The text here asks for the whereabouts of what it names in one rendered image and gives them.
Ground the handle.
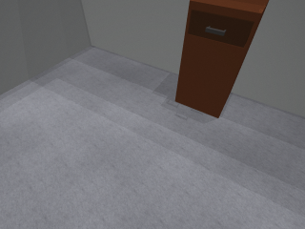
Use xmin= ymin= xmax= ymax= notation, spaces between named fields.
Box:
xmin=205 ymin=26 xmax=226 ymax=36

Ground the drawer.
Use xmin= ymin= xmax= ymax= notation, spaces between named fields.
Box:
xmin=188 ymin=10 xmax=254 ymax=48

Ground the cabinet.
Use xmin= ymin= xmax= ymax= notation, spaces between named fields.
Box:
xmin=175 ymin=0 xmax=269 ymax=118

